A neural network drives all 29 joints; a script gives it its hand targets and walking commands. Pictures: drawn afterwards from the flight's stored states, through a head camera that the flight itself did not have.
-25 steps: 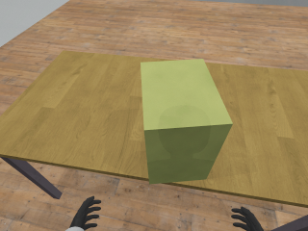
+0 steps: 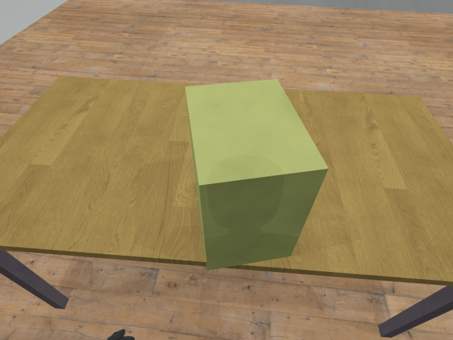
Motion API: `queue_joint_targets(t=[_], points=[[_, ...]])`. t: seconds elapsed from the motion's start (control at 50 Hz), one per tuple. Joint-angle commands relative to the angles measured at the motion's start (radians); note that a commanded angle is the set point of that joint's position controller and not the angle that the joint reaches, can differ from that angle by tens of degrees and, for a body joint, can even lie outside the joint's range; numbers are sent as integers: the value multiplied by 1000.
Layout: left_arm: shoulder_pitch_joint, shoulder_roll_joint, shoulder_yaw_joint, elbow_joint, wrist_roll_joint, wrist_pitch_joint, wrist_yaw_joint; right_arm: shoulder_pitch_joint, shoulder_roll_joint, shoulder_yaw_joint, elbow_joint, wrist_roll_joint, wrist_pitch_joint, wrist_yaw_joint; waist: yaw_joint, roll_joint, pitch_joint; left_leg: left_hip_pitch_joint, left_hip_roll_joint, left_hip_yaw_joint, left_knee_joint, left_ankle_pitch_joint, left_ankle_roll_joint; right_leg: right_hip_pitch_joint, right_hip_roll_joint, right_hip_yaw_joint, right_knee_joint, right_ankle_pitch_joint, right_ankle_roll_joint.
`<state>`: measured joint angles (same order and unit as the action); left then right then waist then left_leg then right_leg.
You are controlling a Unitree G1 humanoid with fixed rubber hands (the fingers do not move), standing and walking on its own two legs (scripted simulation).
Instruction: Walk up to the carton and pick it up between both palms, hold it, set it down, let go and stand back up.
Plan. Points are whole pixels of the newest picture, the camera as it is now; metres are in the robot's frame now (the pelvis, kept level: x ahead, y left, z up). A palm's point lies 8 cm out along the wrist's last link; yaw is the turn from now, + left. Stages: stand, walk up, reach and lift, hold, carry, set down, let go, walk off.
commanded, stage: stand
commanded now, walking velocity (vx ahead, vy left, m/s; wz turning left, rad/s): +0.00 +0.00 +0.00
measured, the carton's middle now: (241, 177) +0.44 +0.01 +0.04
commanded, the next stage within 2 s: none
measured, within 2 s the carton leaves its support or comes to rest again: neither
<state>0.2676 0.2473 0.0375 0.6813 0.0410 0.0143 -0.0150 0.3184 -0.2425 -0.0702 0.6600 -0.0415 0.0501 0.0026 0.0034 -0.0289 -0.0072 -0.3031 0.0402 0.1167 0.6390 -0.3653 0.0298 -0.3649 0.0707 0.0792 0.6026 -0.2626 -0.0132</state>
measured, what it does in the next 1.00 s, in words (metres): stands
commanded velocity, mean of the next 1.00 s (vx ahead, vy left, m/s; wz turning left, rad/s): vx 0.00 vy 0.00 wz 0.00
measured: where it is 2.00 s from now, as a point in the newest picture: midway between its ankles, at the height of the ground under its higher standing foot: outside the picture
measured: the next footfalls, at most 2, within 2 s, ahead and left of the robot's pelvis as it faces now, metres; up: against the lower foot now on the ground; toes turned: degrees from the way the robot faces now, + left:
none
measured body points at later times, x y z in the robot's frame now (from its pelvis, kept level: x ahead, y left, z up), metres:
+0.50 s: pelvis -0.02 +0.00 +0.01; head -0.02 +0.02 +0.46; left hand +0.09 +0.23 -0.13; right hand +0.01 -0.25 -0.11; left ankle -0.02 +0.09 -0.73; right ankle -0.03 -0.12 -0.73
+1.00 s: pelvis -0.02 +0.00 +0.02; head -0.02 +0.00 +0.47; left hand +0.02 +0.23 -0.14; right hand -0.03 -0.24 -0.13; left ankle -0.02 +0.09 -0.73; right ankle -0.03 -0.12 -0.73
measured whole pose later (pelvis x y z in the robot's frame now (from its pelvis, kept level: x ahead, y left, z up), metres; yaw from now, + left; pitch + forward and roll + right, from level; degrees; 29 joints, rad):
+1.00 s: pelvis -0.02 +0.00 +0.02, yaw -5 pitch +0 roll +0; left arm 0.31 0.18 0.02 1.00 0.01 -0.01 0.02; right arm 0.37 -0.18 -0.05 0.91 -0.02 0.00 -0.03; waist 0.00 0.00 0.00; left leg -0.21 -0.01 0.05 0.44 -0.24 0.04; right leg -0.22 0.03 0.06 0.43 -0.21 0.00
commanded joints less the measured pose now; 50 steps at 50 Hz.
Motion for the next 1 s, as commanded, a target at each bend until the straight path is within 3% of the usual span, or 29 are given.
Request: queue_joint_targets(t=[0.0,0.02,0.06,0.08,0.1,0.14,0.16,0.18,0.2,0.22,0.24,0.26,0.3,0.32,0.34,0.38,0.4,0.42,0.44,0.48,0.5,0.52,0.54,0.62,0.64,0.7,0.82,0.9,0.98], points=[[-18,79,28,-75,3,-24,3,9,-152,-38,-105,-12,-30,-20,-14,211,-72,67,283,-317,-276,297,187,-86,-1,-39,193,-77,2],[-13,82,30,-69,5,-20,-2,12,-124,-25,-106,-13,-33,-24,-11,212,-45,15,342,-345,-289,413,238,-82,-18,-44,304,-188,9],[8,47,22,-53,-3,-13,1,19,-138,-26,-96,-7,-41,-24,16,159,-25,-10,359,-318,-289,511,271,-106,-41,-41,399,-287,-1],[17,38,13,-41,-5,-15,2,27,-116,-22,-83,-9,-39,-26,15,132,-46,26,307,-255,-247,506,245,-96,-63,-47,307,-273,0],[21,15,2,-34,-13,-18,-3,22,-124,-26,-79,-18,-34,-28,24,154,-36,27,262,-201,-224,507,208,-65,-64,-70,207,-244,-5],[34,9,-9,-15,-19,-24,-5,17,-138,-36,-73,-17,-27,-19,32,143,-85,61,205,-145,-168,423,145,53,-43,-111,-48,-52,-9],[11,29,-11,-8,-15,-31,0,41,-131,-37,-66,-5,-24,-19,28,107,-95,56,167,-117,-127,352,101,130,-54,-69,-194,98,-11],[-19,82,-3,-13,2,-38,7,85,-96,-32,-70,6,-29,-14,-2,2,-83,-28,119,-68,-23,210,41,200,-157,91,-231,263,-36],[-14,138,4,-29,1,-45,10,103,-58,-20,-88,6,-31,-13,-24,-161,-114,-110,26,-3,70,-74,-7,251,-329,295,-251,506,-88],[39,115,-2,2,-4,-39,14,102,-27,-6,-73,12,-22,-4,-11,-115,-64,-104,-13,-70,95,-206,-24,192,-337,261,-255,552,-139],[41,124,2,27,-7,-36,27,86,-32,-3,-74,24,-17,-4,-9,-168,-35,-85,-5,-106,84,-178,-21,125,-328,251,-263,480,-182],[45,97,1,39,-7,-38,33,66,-62,-12,-70,18,-19,-4,3,-159,1,-89,-4,-118,77,-145,-16,118,-294,236,-271,459,-176],[5,92,-2,46,-9,-42,37,98,-53,-11,-29,20,-30,-9,-20,-111,-53,-55,-24,-98,26,-64,-3,200,-232,136,-212,564,-147],[-9,102,3,44,-14,-42,43,125,-49,-6,-14,21,-35,-16,-27,-86,-61,-6,-17,-104,-21,-25,-1,177,-217,123,-193,573,-135],[-48,90,0,45,-18,-38,44,150,-41,-4,1,18,-36,-18,-52,-45,-65,54,-23,-84,-81,60,2,147,-199,96,-174,526,-119],[-21,81,4,56,-26,-31,32,155,-70,-11,15,12,-47,-26,-37,32,-55,149,56,-159,-180,318,19,88,-131,61,-144,299,-55],[-16,53,5,57,-28,-20,30,109,-103,-12,11,8,-47,-23,-6,97,1,66,93,-231,-236,306,34,69,-72,19,-144,114,-31],[4,38,-2,66,-29,-8,25,78,-101,-14,1,3,-45,-26,15,153,43,-19,132,-282,-284,206,69,89,-56,5,-139,34,-22],[18,25,-6,88,-20,-6,22,62,-81,-7,6,0,-42,-25,25,168,73,-59,140,-300,-322,103,78,117,-57,13,-140,34,-21],[2,44,-5,110,-17,-2,14,61,-60,-1,-1,5,-42,-27,13,175,89,-74,110,-290,-366,5,63,131,-68,21,-153,70,-9],[9,54,2,117,-16,-8,9,47,-67,1,-3,9,-48,-27,30,167,77,-80,112,-294,-378,-11,62,145,-75,33,-163,85,-9],[11,61,6,128,-16,-15,12,56,-65,-1,7,16,-55,-27,27,105,48,-44,102,-284,-371,-1,56,149,-78,22,-168,76,-8],[3,47,1,138,-13,-22,16,93,-66,-1,22,18,-56,-27,7,94,17,-15,90,-266,-362,2,50,172,-84,23,-180,94,-5],[5,52,1,175,-27,-31,26,92,-78,-11,50,19,-63,-25,-5,32,24,54,69,-246,-341,36,50,116,-93,38,-213,96,-9],[7,37,0,178,-25,-31,26,99,-70,-9,63,16,-59,-28,-5,65,25,55,72,-235,-338,46,51,116,-100,44,-220,93,-6],[24,49,1,199,-23,-27,27,96,-62,-10,82,14,-55,-28,-7,31,54,38,64,-228,-338,0,52,101,-99,46,-236,69,-7],[44,58,8,245,-23,-34,31,112,-60,-9,142,18,-61,-28,-15,0,51,73,50,-200,-298,92,50,89,-111,68,-258,86,-19],[78,21,-2,276,-28,-37,35,123,-32,-1,193,21,-63,-29,-13,44,31,116,55,-198,-291,164,50,96,-115,66,-246,127,-27],[80,32,-2,291,-29,-33,41,117,-52,2,227,23,-64,-36,-9,32,49,107,47,-183,-283,186,43,110,-125,76,-257,142,-34]])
